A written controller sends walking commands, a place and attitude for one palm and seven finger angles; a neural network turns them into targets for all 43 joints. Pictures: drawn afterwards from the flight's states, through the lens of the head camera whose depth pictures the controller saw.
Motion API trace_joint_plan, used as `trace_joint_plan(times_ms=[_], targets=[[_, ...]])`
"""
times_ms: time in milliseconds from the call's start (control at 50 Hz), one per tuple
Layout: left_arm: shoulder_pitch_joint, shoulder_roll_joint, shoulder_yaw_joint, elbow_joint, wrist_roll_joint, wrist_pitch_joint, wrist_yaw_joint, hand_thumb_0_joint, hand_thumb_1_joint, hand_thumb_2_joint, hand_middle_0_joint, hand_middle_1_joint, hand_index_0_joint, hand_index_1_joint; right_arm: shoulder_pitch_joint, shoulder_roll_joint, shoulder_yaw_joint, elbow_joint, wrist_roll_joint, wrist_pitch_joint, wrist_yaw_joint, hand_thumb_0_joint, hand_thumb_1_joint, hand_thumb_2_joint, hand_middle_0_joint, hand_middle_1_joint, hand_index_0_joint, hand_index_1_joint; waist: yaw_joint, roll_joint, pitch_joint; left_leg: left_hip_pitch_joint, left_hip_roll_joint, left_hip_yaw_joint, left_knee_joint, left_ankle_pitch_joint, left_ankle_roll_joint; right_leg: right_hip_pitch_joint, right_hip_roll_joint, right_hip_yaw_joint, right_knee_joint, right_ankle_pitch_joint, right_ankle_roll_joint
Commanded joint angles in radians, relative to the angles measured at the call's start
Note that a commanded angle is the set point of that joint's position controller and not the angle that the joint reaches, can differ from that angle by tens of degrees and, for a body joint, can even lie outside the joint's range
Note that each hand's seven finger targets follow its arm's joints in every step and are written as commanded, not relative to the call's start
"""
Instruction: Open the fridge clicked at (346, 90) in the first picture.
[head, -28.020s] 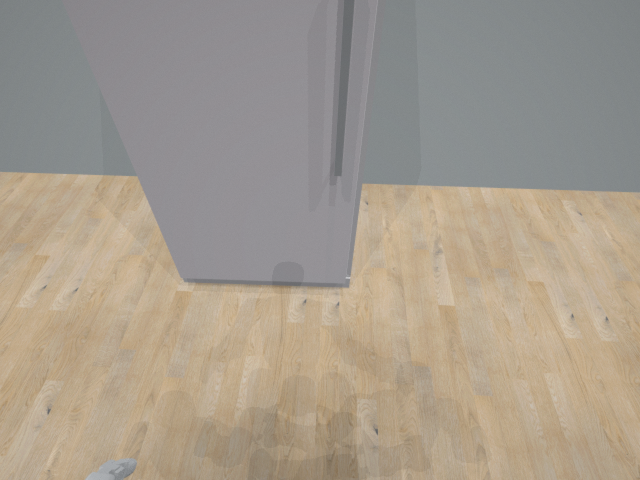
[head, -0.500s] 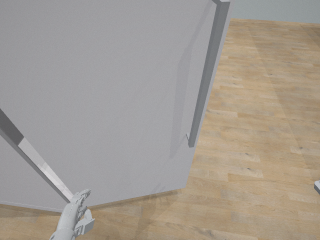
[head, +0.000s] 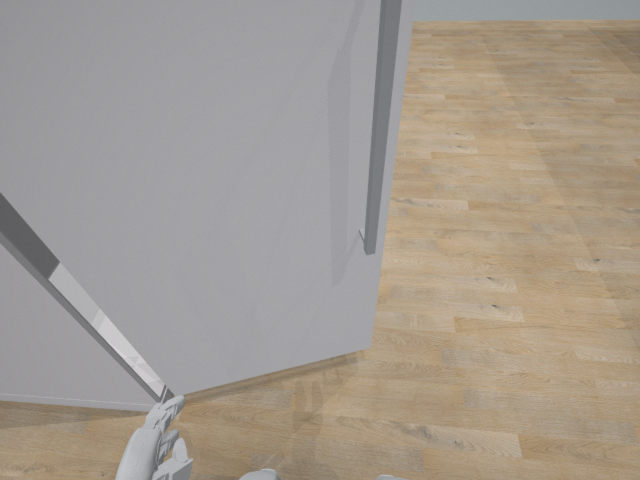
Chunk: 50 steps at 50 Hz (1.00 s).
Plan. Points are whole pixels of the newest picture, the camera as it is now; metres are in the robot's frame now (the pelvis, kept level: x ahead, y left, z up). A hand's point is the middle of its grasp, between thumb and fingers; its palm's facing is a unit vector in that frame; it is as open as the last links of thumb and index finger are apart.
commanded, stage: step back with the hand held close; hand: right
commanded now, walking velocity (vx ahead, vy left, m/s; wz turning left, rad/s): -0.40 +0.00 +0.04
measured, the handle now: (374, 138) +0.57 -0.05 +0.14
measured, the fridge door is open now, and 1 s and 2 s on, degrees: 71 71 71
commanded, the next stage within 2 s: stop stepping back and stand still in 0.68 s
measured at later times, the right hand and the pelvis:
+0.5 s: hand out of the picture +0.15 -0.25 +0.19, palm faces +0.38 +0.84 -0.39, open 7.4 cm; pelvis -0.06 -0.01 +0.01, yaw +1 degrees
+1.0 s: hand out of the picture +0.05 -0.32 +0.20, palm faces +0.34 +0.88 -0.32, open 7.4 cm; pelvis -0.17 -0.08 +0.00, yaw +7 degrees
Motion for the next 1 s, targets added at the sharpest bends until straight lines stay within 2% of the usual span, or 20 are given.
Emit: trace_joint_plan(times_ms=[0, 100, 160, 220, 300, 360, 400, 480, 520, 560, 600, 640, 740, 800, 840, 860, 880, 920, 960, 980], targets=[[-0.102, 0.151, 0.072, -0.152, 0.003, -0.066, 0.004, 0.0, 0.9, 0.9, -0.2, -0.3, -0.2, -0.3, -0.097, -0.171, -0.101, -0.192, 0.009, -0.067, -0.013, 0.0, -0.9, -0.9, 0.2, 0.3, 0.2, 0.3, 0.01, 0.018, -0.055, 0.189, 0.082, -0.217, -0.133, -0.131, 0.094, -0.263, -0.083, 0.141, -0.205, -0.4, -0.019], [-0.116, 0.14, 0.063, -0.13, 0.005, -0.063, -0.001, 0.0, 0.9, 0.9, -0.2, -0.3, -0.2, -0.3, -0.094, -0.187, -0.103, -0.235, 0.019, -0.081, -0.024, 0.0, -0.9, -0.9, 0.2, 0.3, 0.2, 0.3, 0.011, -0.031, -0.101, 0.082, 0.073, -0.158, -0.133, -0.193, 0.089, -0.131, -0.096, 0.168, -0.246, -0.322, -0.009], [-0.134, 0.158, 0.076, -0.147, 0.003, -0.079, 0.009, 0.0, 0.9, 0.9, -0.2, -0.3, -0.2, -0.3, -0.078, -0.185, -0.146, -0.255, 0.006, -0.099, -0.024, 0.0, -0.9, -0.9, 0.2, 0.3, 0.2, 0.3, -0.001, -0.262, -0.158, 0.367, -0.07, -0.018, 0.243, -0.009, 0.03, -0.376, -0.27, 0.341, -0.501, -0.47, -0.091], [-0.121, 0.154, 0.097, -0.129, 0.013, -0.097, -0.002, 0.0, 0.9, 0.9, -0.2, -0.3, -0.2, -0.3, -0.046, -0.183, -0.162, -0.235, 0.008, -0.105, -0.012, 0.0, -0.9, -0.9, 0.2, 0.3, 0.2, 0.3, -0.002, -0.218, -0.14, 0.367, -0.107, -0.015, 0.307, -0.179, 0.025, -0.358, -0.343, 0.343, -0.506, -0.376, -0.121], [-0.13, 0.13, 0.078, -0.088, 0.019, -0.115, -0.016, 0.0, 0.9, 0.9, -0.2, -0.3, -0.2, -0.3, -0.061, -0.142, -0.072, -0.209, 0.031, -0.114, 0.006, 0.0, -0.9, -0.9, 0.2, 0.3, 0.2, 0.3, -0.003, -0.173, -0.1, 0.181, -0.057, -0.033, -0.167, -0.093, 0.068, -0.016, -0.243, 0.249, -0.348, -0.003, -0.027], [-0.142, 0.092, 0.073, -0.058, 0.005, -0.102, -0.004, 0.0, 0.9, 0.9, -0.2, -0.3, -0.2, -0.3, -0.151, -0.168, -0.028, -0.221, 0.035, -0.112, -0.003, 0.0, -0.9, -0.9, 0.2, 0.3, 0.2, 0.3, 0.009, 0.02, -0.271, 0.109, 0.12, -0.194, -0.224, 0.439, 0.092, 0.258, -0.119, 0.055, -0.151, 0.322, 0.07], [-0.147, 0.105, 0.082, -0.082, 0.001, -0.079, 0.007, 0.0, 0.9, 0.9, -0.2, -0.3, -0.2, -0.3, -0.105, -0.199, -0.049, -0.226, 0.042, -0.078, -0.01, 0.0, -0.9, -0.9, 0.2, 0.3, 0.2, 0.3, 0.012, 0.047, -0.313, 0.046, 0.142, -0.188, -0.253, 0.339, 0.085, 0.321, -0.081, 0.031, -0.11, 0.203, 0.068], [-0.165, 0.083, 0.063, -0.112, 0.005, -0.031, 0.008, 0.0, 0.9, 0.9, -0.2, -0.3, -0.2, -0.3, 0.005, -0.243, -0.098, -0.212, 0.047, -0.055, -0.014, 0.0, -0.9, -0.9, 0.2, 0.3, 0.2, 0.3, 0.014, 0.086, -0.146, -0.108, 0.196, -0.209, -0.343, 0.106, 0.16, 0.23, -0.032, 0.04, -0.004, 0.033, 0.084], [-0.168, 0.088, 0.056, -0.123, 0.005, -0.017, 0.012, 0.0, 0.9, 0.9, -0.2, -0.3, -0.2, -0.3, 0.001, -0.245, -0.106, -0.203, 0.048, -0.05, -0.012, 0.0, -0.9, -0.9, 0.2, 0.3, 0.2, 0.3, 0.018, 0.04, -0.096, -0.05, 0.132, -0.151, -0.287, 0.171, 0.124, 0.165, -0.048, 0.056, -0.153, 0.126, 0.076], [-0.188, 0.123, 0.064, -0.144, -0.003, -0.027, 0.022, 0.0, 0.9, 0.9, -0.2, -0.3, -0.2, -0.3, -0.016, -0.253, -0.113, -0.221, 0.049, -0.068, -0.004, 0.0, -0.9, -0.9, 0.2, 0.3, 0.2, 0.3, 0.008, -0.158, -0.102, 0.048, -0.043, -0.034, -0.152, 0.008, 0.052, 0.112, -0.166, 0.194, -0.402, 0.157, 0.033], [-0.183, 0.16, 0.083, -0.151, 0.02, -0.064, 0.021, 0.0, 0.9, 0.9, -0.2, -0.3, -0.2, -0.3, -0.006, -0.245, -0.147, -0.228, 0.048, -0.081, 0.009, 0.0, -0.9, -0.9, 0.2, 0.3, 0.2, 0.3, -0.008, -0.354, -0.198, 0.344, -0.16, -0.011, 0.285, -0.258, 0.035, -0.164, -0.387, 0.47, -0.734, -0.35, -0.052], [-0.151, 0.128, 0.089, -0.118, 0.025, -0.074, 0.008, 0.0, 0.9, 0.9, -0.2, -0.3, -0.2, -0.3, -0.017, -0.215, -0.127, -0.238, 0.048, -0.073, 0.006, 0.0, -0.9, -0.9, 0.2, 0.3, 0.2, 0.3, -0.022, -0.209, -0.199, 0.274, -0.144, 0.005, 0.343, -0.297, 0.064, -0.09, -0.335, 0.344, -0.697, -0.287, -0.034], [-0.136, 0.114, 0.074, -0.081, 0.012, -0.104, -0.018, 0.0, 0.9, 0.9, -0.2, -0.3, -0.2, -0.3, -0.02, -0.16, -0.009, -0.299, 0.068, -0.039, -0.006, 0.0, -0.9, -0.9, 0.2, 0.3, 0.2, 0.3, -0.023, -0.313, -0.269, 0.249, -0.155, 0.129, 0.047, -0.377, 0.092, 0.169, -0.226, 0.164, -0.723, -0.187, 0.092], [-0.101, 0.111, 0.071, -0.067, 0.026, -0.095, -0.015, 0.0, 0.9, 0.9, -0.2, -0.3, -0.2, -0.3, -0.004, -0.208, -0.034, -0.286, 0.077, -0.024, -0.014, 0.0, -0.9, -0.9, 0.2, 0.3, 0.2, 0.3, -0.022, -0.235, -0.292, 0.27, -0.125, 0.121, -0.315, -0.332, 0.122, 0.312, -0.173, 0.105, -0.601, -0.06, 0.183], [-0.085, 0.108, 0.068, -0.051, 0.018, -0.067, -0.005, 0.0, 0.9, 0.9, -0.2, -0.3, -0.2, -0.3, -0.025, -0.257, -0.064, -0.289, 0.074, -0.013, -0.019, 0.0, -0.9, -0.9, 0.2, 0.3, 0.2, 0.3, -0.003, 0.061, -0.205, -0.067, 0.132, -0.061, -0.506, -0.264, 0.208, 0.432, -0.04, -0.016, -0.057, 0.008, 0.155], [-0.115, 0.106, 0.062, -0.049, 0.038, -0.072, -0.002, 0.0, 0.9, 0.9, -0.2, -0.3, -0.2, -0.3, -0.063, -0.307, -0.122, -0.344, 0.08, -0.012, -0.032, 0.0, -0.9, -0.9, 0.2, 0.3, 0.2, 0.3, -0.009, 0.072, -0.205, -0.176, 0.285, -0.172, -0.524, -0.275, 0.276, 0.388, -0.034, 0.031, 0.173, -0.002, 0.136], [-0.122, 0.092, 0.044, -0.053, 0.048, -0.062, -0.005, 0.0, 0.9, 0.9, -0.2, -0.3, -0.2, -0.3, -0.125, -0.292, -0.117, -0.341, 0.089, -0.002, -0.037, 0.0, -0.9, -0.9, 0.2, 0.3, 0.2, 0.3, -0.005, 0.059, -0.19, -0.105, 0.339, -0.123, -0.44, -0.207, 0.299, 0.256, -0.085, 0.085, 0.285, -0.033, 0.134], [-0.113, 0.12, 0.069, -0.05, -0.003, -0.063, 0.011, 0.0, 0.9, 0.9, -0.2, -0.3, -0.2, -0.3, -0.204, -0.175, -0.004, -0.168, 0.075, 0.053, -0.01, 0.0, -0.9, -0.9, 0.2, 0.3, 0.2, 0.3, 0.04, 0.189, -0.026, -0.183, 0.226, -0.071, -0.386, -0.434, 0.227, 0.219, -0.057, 0.109, 0.203, -0.086, 0.098], [-0.134, 0.131, 0.052, -0.044, -0.014, -0.057, 0.027, 0.0, 0.9, 0.9, -0.2, -0.3, -0.2, -0.3, -0.222, -0.177, -0.004, -0.104, 0.064, 0.09, -0.004, 0.0, -0.9, -0.9, 0.2, 0.3, 0.2, 0.3, 0.06, -0.098, 0.087, -0.225, 0.099, 0.049, -0.121, -0.439, 0.139, 0.216, -0.108, 0.18, -0.163, -0.141, 0.077], [-0.135, 0.144, 0.035, -0.06, -0.007, -0.068, 0.029, 0.0, 0.9, 0.9, -0.2, -0.3, -0.2, -0.3, -0.244, -0.185, -0.014, -0.152, 0.064, 0.075, -0.007, 0.0, -0.9, -0.9, 0.2, 0.3, 0.2, 0.3, 0.05, -0.392, 0.072, -0.108, -0.053, 0.092, 0.068, -0.409, 0.073, 0.125, -0.182, 0.369, -0.474, -0.2, 0.057]])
